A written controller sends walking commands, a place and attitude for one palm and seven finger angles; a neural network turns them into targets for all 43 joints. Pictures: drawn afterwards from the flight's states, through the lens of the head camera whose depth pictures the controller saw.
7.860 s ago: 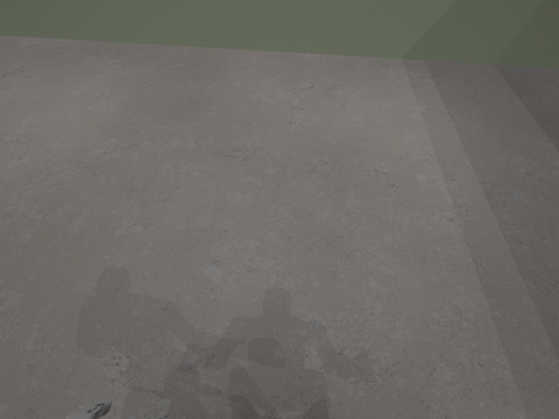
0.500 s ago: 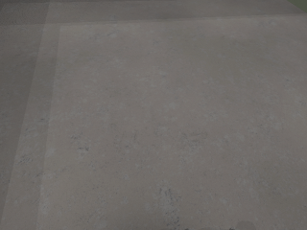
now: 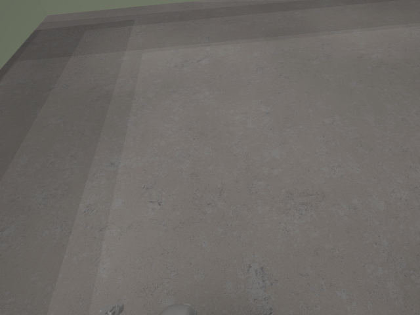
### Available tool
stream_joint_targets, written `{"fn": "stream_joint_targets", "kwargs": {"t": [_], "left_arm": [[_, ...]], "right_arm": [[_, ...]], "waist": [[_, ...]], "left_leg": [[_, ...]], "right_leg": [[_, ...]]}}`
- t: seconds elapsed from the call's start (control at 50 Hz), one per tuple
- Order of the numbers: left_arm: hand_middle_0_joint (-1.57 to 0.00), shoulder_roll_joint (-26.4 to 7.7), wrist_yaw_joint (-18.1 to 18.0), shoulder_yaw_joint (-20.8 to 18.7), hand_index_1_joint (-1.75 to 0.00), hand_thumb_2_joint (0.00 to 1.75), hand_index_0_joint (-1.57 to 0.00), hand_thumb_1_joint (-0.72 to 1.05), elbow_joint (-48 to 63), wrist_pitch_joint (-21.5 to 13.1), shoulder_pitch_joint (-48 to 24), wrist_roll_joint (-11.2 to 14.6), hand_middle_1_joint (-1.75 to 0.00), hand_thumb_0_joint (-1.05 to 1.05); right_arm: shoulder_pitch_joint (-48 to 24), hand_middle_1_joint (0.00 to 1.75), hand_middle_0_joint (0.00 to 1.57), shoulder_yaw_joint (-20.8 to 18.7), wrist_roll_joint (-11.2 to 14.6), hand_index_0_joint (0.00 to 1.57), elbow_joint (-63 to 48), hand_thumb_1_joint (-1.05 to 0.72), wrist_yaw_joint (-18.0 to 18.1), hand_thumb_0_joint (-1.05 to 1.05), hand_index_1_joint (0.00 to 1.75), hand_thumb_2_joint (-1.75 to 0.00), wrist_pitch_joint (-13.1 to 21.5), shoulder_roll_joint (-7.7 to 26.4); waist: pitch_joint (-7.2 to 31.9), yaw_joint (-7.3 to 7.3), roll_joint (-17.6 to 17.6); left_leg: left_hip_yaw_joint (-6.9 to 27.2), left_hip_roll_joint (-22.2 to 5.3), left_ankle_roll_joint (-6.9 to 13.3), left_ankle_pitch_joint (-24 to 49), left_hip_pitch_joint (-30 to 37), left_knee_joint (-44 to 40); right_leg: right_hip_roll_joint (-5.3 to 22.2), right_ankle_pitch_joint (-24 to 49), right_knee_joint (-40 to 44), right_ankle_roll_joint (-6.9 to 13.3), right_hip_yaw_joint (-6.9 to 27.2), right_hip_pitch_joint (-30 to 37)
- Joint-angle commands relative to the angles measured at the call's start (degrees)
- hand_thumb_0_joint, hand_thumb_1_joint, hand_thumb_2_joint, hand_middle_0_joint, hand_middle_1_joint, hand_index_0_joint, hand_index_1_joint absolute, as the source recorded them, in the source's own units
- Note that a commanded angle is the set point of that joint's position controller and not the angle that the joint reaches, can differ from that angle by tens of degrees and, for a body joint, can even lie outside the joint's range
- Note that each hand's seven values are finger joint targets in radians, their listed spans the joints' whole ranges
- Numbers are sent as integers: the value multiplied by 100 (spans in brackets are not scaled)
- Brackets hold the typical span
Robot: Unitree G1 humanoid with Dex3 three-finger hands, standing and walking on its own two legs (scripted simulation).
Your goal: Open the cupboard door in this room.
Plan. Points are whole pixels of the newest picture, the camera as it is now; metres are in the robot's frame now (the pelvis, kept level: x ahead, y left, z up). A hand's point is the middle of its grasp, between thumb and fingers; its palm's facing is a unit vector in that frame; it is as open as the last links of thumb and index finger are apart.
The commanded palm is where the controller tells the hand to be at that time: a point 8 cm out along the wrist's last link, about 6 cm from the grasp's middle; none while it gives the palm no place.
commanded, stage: turn or walk to find it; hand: left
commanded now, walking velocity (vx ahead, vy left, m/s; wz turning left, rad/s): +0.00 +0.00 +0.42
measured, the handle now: out of the picture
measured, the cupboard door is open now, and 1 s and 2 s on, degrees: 0 0 0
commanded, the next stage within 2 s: none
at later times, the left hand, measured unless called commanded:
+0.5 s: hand out of the picture -0.05 +0.27 -0.18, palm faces +0.27 -0.93 -0.24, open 7.4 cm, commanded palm none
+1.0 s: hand out of the picture -0.06 +0.20 -0.14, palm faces +0.42 -0.87 -0.26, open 7.4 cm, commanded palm none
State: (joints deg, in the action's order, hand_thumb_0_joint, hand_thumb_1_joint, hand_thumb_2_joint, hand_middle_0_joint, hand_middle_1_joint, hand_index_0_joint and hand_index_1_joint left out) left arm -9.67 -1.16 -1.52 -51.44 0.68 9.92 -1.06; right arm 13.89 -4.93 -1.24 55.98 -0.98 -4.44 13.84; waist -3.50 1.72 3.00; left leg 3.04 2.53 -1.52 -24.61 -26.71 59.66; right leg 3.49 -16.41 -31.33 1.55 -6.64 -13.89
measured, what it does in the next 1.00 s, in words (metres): steps on the spot, turning left: left foot, then right foot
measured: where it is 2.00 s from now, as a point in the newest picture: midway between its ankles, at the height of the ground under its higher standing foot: outside the picture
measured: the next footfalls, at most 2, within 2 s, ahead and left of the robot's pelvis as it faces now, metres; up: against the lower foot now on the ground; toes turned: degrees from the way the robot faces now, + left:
left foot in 0.34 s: -0.01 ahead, +0.15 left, +0.00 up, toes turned +14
right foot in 0.80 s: +0.03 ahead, -0.08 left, +0.00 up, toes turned +17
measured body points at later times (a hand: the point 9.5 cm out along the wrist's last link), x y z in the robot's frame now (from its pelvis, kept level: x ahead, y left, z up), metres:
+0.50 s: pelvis -0.04 +0.05 +0.00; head -0.02 +0.08 +0.45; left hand -0.07 +0.32 -0.16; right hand +0.11 -0.17 -0.13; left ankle -0.05 +0.14 -0.74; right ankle -0.02 -0.10 -0.67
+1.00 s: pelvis -0.06 -0.01 +0.00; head -0.03 -0.03 +0.45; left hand -0.08 +0.24 -0.12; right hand +0.07 -0.23 -0.16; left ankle -0.13 +0.12 -0.65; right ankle -0.01 -0.09 -0.74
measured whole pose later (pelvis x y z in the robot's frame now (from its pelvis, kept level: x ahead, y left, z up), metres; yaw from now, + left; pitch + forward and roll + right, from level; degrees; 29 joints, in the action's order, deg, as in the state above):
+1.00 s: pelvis -0.06 -0.01 +0.00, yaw +26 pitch -2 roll +1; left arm -9.1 -1.3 -1.5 -52.9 0.9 11.2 -1.1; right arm 14.7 -5.3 -1.4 56.6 -1.3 -4.6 14.3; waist -3.6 2.0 2.7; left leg 2.2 0.3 -2.9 -21.1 -28.5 65.7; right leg 4.0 -14.9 -29.0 1.3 -8.2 -12.4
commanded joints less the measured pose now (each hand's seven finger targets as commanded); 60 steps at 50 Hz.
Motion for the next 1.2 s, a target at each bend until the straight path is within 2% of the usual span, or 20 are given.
{"fn": "stream_joint_targets", "kwargs": {"t": [0.0, 0.18, 0.24, 0.28, 0.3, 0.32, 0.34, 0.38, 0.42, 0.46, 0.64, 0.74, 0.76, 0.78, 0.8, 0.84, 0.88, 0.94, 1.1, 1.18], "left_arm": [[-20, -1006, -85, -272, -30, 90, -20, 90, 391, -143, -38, -7, -30, 0], [-20, -1381, -63, -374, -30, 90, -20, 90, -50, -96, 745, -80, -30, 0], [-20, -1440, -64, -412, -30, 90, -20, 90, -106, -63, 641, -81, -30, 0], [-20, -1377, -49, -417, -30, 90, -20, 90, -113, -8, 505, 0, -30, 0], [-20, -1117, -24, -384, -30, 90, -20, 90, -6, 43, 587, 48, -30, 0], [-20, -784, 17, -262, -30, 90, -20, 90, 203, 67, 385, 29, -30, 0], [-20, -860, -27, -244, -30, 90, -20, 90, 263, 150, 38, -15, -30, 0], [-20, -923, 10, -306, -30, 90, -20, 90, 137, 180, -173, 15, -30, 0], [-20, -897, 69, -303, -30, 90, -20, 90, -59, 143, 217, 2, -30, 0], [-20, -896, 62, -291, -30, 90, -20, 90, -95, 137, 242, 7, -30, 0], [-20, -747, 5, -251, -30, 90, -20, 90, 208, 116, -136, 37, -30, 0], [-20, -775, -29, -262, -30, 90, -20, 90, 120, 16, 492, 76, -30, 0], [-20, -931, -50, -289, -30, 90, -20, 90, 86, -37, 697, 55, -30, 0], [-20, -1365, -99, -383, -30, 90, -20, 90, 89, -100, 776, -34, -30, 0], [-20, -1668, -93, -406, -30, 90, -20, 90, 207, -80, 682, -46, -30, 0], [-20, -1398, -113, -413, -30, 90, -20, 90, 351, -72, 159, 7, -30, 0], [-20, -1094, -87, -308, -30, 90, -20, 90, 423, -99, -290, 5, -30, 0], [-20, -1022, -91, -286, -30, 90, -20, 90, 348, -134, -76, -10, -30, 0], [-20, -1420, -61, -405, -30, 90, -20, 90, -32, -80, 651, -83, -30, 0], [-20, -1411, -44, -431, -30, 90, -20, 90, -79, -4, 454, -12, -30, 0]], "right_arm": [[107, 30, 20, -88, -17, 20, -323, -90, -12, 0, 30, -90, 108, 408], [-606, 30, 20, 60, 61, 20, -424, -90, 7, 0, 30, -90, 185, 242], [-416, 30, 20, 92, 91, 20, -396, -90, 38, 0, 30, -90, 255, 248], [-16, 30, 20, 65, 69, 20, -287, -90, 41, 0, 30, -90, 327, 416], [142, 30, 20, -27, 29, 20, -305, -90, 48, 0, 30, -90, 393, 875], [289, 30, 20, -126, 19, 20, -324, -90, 65, 0, 30, -90, 370, 1340], [437, 30, 20, -140, 7, 20, -222, -90, 126, 0, 30, -90, 361, 1334], [-128, 30, 20, -44, -7, 20, -322, -90, 204, 0, 30, -90, 347, 1040], [-469, 30, 20, 28, 9, 20, -440, -90, 208, 0, 30, -90, 399, 904], [-351, 30, 20, 19, 30, 20, -429, -90, 207, 0, 30, -90, 425, 890], [-56, 30, 20, -78, -23, 20, -437, -90, 174, 0, 30, -90, 340, 926], [-275, 30, 20, -118, 1, 20, -535, -90, 142, 0, 30, -90, 300, 895], [-266, 30, 20, -110, 42, 20, -561, -90, 118, 0, 30, -90, 301, 746], [-145, 30, 20, -64, 90, 20, -630, -90, 82, 0, 30, -90, 306, 369], [-269, 30, 20, -61, 47, 20, -765, -90, 82, 0, 30, -90, 286, 329], [-295, 30, 20, -163, -16, 20, -601, -90, 55, 0, 30, -90, 119, 558], [19, 30, 20, -132, -34, 20, -369, -90, -5, 0, 30, -90, 88, 429], [138, 30, 20, -101, -16, 20, -286, -90, -15, 0, 30, -90, 86, 373], [-564, 30, 20, 45, 66, 20, -419, -90, 14, 0, 30, -90, 192, 249], [12, 30, 20, 57, 74, 20, -281, -90, 51, 0, 30, -90, 309, 352]], "waist": [[194, -64, -1230], [440, -484, -1431], [633, -368, -1478], [752, -84, -1023], [910, 5, 220], [697, 95, 1452], [697, 280, 1274], [83, 65, 995], [249, -174, 589], [362, -132, 482], [412, 42, 527], [651, -285, 473], [724, -374, 55], [737, -390, -1250], [452, -442, -1875], [71, -248, -1423], [-112, 36, -980], [91, -40, -1224], [391, -470, -1435], [695, -118, -1155]], "left_leg": [[-64, -384, -185, 438, -468, 981], [-608, -403, -213, -251, 127, -1171], [-777, -370, -131, -42, 686, -2177], [-771, -441, -34, 1263, 1798, -3573], [411, -1324, 309, 2093, 2577, -4058], [1601, -2446, 845, 3625, 2714, -4177], [1646, -2523, 1134, 3382, 2214, -4233], [1314, -2043, 1121, 2706, 1547, -4311], [889, -1703, 1008, 2903, 1713, -4219], [800, -1579, 999, 3214, 1902, -4196], [1520, -1580, 1171, 2835, 1829, -4116], [1612, -1218, 897, 2659, 1072, -3613], [1399, -919, 626, 2047, 594, -3259], [653, -253, 228, 726, -459, -2227], [73, 175, 13, -727, -751, -977], [326, -178, 48, -384, -510, 547], [116, -316, -55, 270, -504, 1002], [-79, -390, -198, 477, -437, 913], [-605, -397, -197, -293, 198, -1284], [-787, -353, -69, 1047, 1623, -3360]], "right_leg": [[1397, 1002, 1477, 425, 792, 249], [1692, 2491, 1000, 654, 545, 973], [1749, 2720, 611, 568, 418, 944], [1533, 2051, -68, 106, -2, 294], [995, 714, -1067, -279, -329, -710], [425, -1798, -2116, -572, -302, -1802], [402, -1927, -2731, -549, 224, -1706], [412, -1251, -3208, -528, 529, -1795], [337, -766, -3201, -570, 487, -1667], [281, -616, -3114, -622, 500, -1620], [24, -955, -1787, -606, 552, -1161], [-174, 46, 281, -501, 401, 336], [70, 457, 1051, -450, 582, 992], [1315, 232, 1569, -50, 1848, 1668], [2348, 479, 1778, 552, 2630, 1024], [2063, -435, 1988, 695, 2356, -163], [1512, 34, 1726, 459, 1302, -247], [1373, 663, 1557, 408, 809, 110], [1703, 2123, 1018, 677, 673, 840], [1516, 2021, 87, 161, 153, 316]]}}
